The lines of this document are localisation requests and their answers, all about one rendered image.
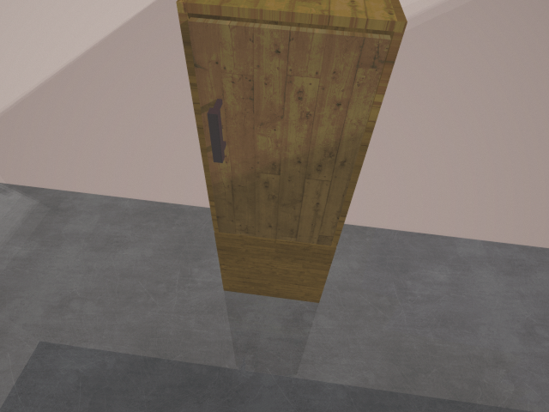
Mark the handle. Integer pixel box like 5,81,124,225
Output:
207,99,226,163

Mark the cupboard door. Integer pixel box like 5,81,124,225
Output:
188,17,391,245

